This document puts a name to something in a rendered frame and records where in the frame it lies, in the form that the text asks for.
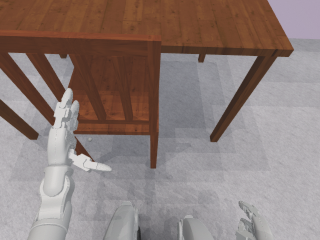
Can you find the chair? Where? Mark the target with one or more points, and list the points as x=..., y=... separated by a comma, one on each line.
x=115, y=79

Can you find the robot right thigh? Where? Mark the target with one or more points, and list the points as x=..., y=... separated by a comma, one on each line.
x=192, y=229

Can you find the robot thigh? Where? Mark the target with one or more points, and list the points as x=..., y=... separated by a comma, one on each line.
x=124, y=222
x=192, y=229

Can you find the robot left forearm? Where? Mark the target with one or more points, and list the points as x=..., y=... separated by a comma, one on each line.
x=54, y=213

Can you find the robot left thigh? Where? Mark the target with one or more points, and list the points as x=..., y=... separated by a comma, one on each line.
x=124, y=222

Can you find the robot left hand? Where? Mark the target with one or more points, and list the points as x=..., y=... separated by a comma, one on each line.
x=61, y=137

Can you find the table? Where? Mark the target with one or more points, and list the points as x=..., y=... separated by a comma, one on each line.
x=204, y=27

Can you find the robot right hand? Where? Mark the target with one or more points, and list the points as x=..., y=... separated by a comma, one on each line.
x=257, y=229

